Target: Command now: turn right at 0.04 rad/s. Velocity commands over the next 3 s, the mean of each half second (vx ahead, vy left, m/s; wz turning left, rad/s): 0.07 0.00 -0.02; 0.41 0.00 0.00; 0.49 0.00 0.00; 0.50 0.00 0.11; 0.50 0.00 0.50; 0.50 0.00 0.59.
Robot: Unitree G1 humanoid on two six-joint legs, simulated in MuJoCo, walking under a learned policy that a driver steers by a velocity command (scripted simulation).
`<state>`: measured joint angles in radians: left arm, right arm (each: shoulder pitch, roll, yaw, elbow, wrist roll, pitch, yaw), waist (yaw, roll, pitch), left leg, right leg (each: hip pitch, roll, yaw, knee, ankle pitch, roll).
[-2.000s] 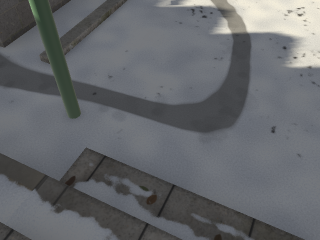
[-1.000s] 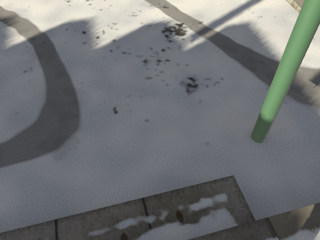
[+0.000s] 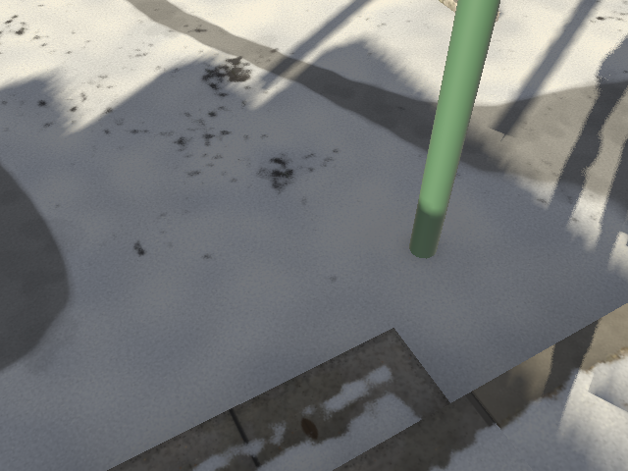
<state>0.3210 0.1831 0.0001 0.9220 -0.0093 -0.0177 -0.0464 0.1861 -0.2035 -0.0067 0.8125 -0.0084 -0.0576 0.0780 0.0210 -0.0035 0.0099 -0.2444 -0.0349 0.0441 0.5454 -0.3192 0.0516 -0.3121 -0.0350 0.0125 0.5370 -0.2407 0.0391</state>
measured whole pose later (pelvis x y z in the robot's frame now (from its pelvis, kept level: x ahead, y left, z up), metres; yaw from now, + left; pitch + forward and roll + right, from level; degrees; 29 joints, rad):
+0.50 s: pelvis +0.02 +0.00 +0.01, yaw +1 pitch -3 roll +0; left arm 0.23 0.21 0.05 1.11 0.01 0.04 0.02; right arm 0.37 -0.24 -0.05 0.98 -0.02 0.03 -0.01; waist -0.03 0.00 0.01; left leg -0.09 -0.04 0.01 0.45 -0.32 0.07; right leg -0.20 -0.01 -0.04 0.51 -0.34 -0.04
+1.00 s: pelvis +0.22 +0.05 -0.09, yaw +1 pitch +0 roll -4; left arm 0.50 0.17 0.03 1.16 0.02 -0.05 0.05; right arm 0.05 -0.25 -0.08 0.90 0.02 -0.02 0.07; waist 0.14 0.01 0.01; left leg -0.43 0.08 -0.01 0.53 0.30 0.02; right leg -0.10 -0.03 -0.02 0.96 -0.82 0.04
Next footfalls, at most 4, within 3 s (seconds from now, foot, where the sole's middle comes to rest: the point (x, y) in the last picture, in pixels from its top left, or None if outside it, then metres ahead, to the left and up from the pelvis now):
1.02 left None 0.34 0.16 -0.91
1.64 right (348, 407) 0.77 -0.05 -1.06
2.22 left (257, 334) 1.09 0.24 -1.20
2.56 right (316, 267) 1.37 0.05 -1.20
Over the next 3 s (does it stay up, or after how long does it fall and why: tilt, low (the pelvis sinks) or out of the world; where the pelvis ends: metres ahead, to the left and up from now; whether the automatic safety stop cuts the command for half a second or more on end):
stays up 1.35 0.21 -0.43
